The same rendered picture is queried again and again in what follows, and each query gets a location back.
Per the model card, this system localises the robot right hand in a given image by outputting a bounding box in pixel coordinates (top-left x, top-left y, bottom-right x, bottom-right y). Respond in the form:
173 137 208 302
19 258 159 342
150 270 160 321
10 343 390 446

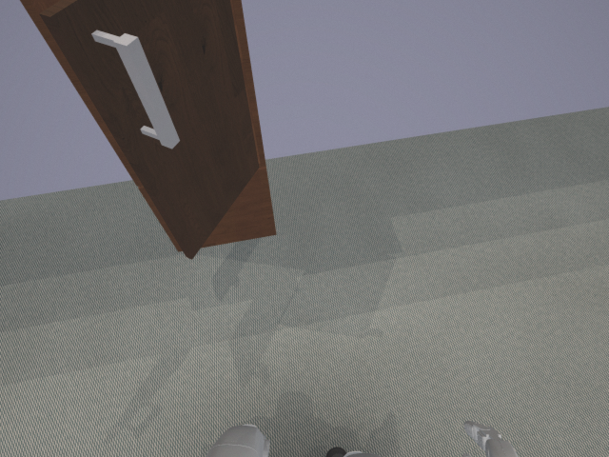
462 421 519 457

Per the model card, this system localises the handle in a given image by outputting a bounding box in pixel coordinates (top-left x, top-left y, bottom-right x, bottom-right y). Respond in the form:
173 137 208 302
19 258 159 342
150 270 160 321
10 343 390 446
91 30 180 149

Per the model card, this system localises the cupboard door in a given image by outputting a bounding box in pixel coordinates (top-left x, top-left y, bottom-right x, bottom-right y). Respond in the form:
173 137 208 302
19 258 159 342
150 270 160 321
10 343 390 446
39 0 259 260

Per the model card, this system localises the left robot thigh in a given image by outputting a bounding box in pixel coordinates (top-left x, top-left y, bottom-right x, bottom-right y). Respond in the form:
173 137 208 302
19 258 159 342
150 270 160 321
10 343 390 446
206 426 269 457

